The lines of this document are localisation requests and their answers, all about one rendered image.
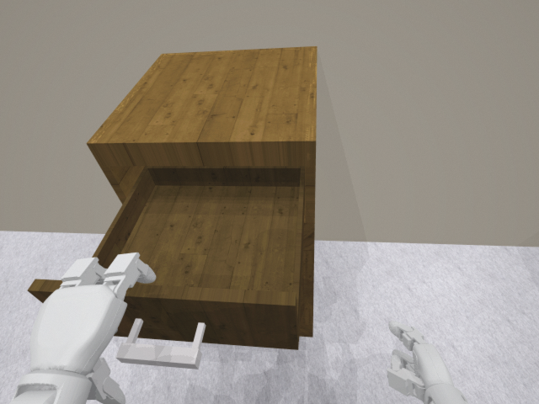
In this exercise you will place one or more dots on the robot right forearm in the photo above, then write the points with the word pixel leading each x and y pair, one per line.
pixel 444 394

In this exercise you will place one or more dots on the robot left hand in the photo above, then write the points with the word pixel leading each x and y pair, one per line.
pixel 76 322

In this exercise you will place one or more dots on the robot right hand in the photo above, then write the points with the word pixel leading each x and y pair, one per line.
pixel 414 375

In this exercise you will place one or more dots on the handle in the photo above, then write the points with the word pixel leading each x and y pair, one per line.
pixel 168 356

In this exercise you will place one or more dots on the cabinet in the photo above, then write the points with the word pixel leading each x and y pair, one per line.
pixel 220 108

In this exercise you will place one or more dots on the robot left forearm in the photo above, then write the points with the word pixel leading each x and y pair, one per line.
pixel 52 386

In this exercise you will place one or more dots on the drawer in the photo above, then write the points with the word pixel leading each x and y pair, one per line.
pixel 225 244

